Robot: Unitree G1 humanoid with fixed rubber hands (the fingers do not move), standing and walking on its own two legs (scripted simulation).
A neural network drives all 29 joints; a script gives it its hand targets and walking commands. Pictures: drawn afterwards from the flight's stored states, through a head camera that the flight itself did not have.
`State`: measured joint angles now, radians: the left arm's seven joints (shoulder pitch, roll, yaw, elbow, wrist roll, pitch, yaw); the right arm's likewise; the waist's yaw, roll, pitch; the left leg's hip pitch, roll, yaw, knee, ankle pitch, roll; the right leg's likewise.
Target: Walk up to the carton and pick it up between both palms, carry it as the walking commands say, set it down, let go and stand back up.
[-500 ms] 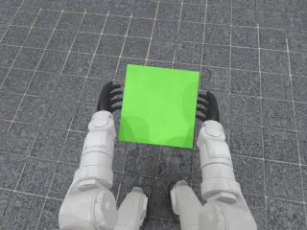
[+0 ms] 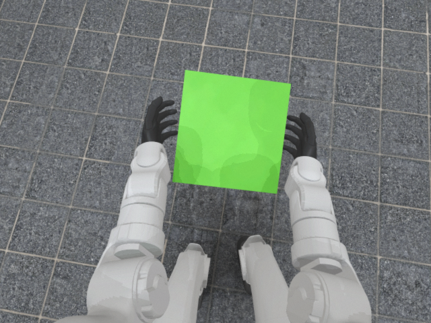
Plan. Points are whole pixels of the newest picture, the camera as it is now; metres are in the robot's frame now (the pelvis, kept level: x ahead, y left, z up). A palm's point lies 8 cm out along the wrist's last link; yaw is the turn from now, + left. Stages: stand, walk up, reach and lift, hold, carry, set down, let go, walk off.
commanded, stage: set down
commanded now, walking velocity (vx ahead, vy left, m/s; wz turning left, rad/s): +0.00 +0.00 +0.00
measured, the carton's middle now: (226, 135) +0.47 -0.02 -0.20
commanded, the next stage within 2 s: none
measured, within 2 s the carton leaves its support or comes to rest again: neither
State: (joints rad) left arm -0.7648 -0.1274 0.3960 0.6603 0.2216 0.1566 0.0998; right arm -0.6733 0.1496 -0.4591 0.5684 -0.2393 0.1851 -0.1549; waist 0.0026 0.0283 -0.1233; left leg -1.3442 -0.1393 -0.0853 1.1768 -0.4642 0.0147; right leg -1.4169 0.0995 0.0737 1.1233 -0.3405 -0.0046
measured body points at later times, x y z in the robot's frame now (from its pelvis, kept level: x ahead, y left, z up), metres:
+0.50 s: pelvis -0.05 -0.01 -0.09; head +0.23 -0.03 +0.27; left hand +0.47 +0.12 -0.16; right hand +0.45 -0.17 -0.18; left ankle +0.02 +0.10 -0.62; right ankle +0.07 -0.11 -0.62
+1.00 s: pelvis -0.04 -0.02 -0.15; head +0.27 -0.04 +0.17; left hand +0.49 +0.11 -0.25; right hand +0.47 -0.18 -0.27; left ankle +0.02 +0.10 -0.62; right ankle +0.07 -0.11 -0.62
